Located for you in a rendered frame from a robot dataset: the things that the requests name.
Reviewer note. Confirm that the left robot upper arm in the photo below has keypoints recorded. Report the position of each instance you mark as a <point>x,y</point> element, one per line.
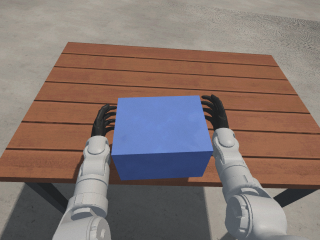
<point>89,228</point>

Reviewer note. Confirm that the carton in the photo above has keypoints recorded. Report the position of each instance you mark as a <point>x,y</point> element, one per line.
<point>160,137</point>

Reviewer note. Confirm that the right robot hand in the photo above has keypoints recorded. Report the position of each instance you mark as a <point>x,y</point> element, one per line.
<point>217,111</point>

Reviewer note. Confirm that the right robot upper arm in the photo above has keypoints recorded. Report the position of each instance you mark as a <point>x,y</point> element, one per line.
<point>250,217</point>

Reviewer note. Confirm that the left robot forearm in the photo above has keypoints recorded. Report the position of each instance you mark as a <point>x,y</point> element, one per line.
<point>90,194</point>

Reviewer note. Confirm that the left robot hand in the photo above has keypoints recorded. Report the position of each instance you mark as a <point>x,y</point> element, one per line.
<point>99,126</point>

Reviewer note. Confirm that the table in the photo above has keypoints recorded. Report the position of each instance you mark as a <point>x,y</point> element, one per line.
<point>278,138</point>

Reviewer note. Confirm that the right robot forearm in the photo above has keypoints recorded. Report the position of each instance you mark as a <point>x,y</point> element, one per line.
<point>232,170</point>

